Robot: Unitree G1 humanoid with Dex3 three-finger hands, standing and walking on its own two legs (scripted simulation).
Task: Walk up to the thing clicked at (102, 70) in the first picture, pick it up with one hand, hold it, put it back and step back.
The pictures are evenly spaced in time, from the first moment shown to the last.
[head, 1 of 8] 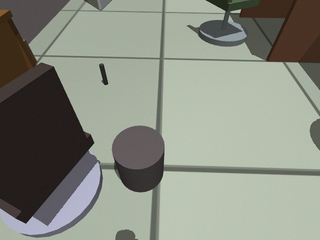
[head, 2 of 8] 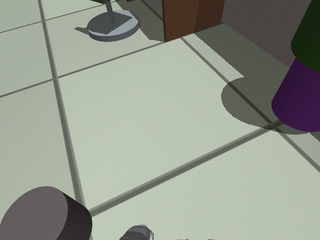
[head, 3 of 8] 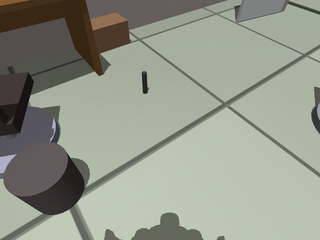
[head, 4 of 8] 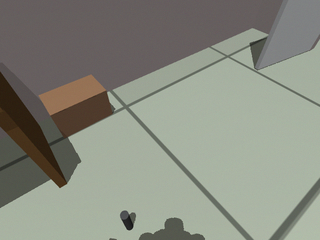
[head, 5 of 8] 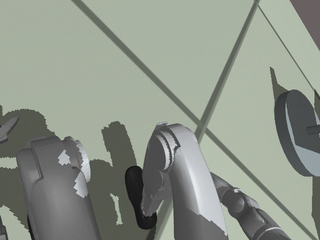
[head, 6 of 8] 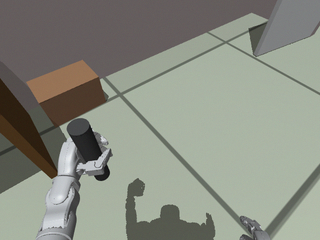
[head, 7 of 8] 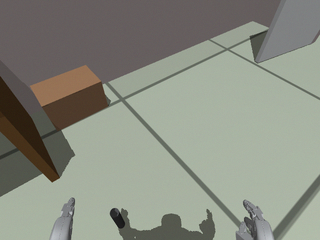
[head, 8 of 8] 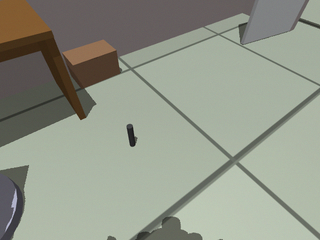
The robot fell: no
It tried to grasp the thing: yes
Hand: left
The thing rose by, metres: 0.68
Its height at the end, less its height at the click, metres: +0.00
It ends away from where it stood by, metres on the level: 0.02
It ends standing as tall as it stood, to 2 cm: yes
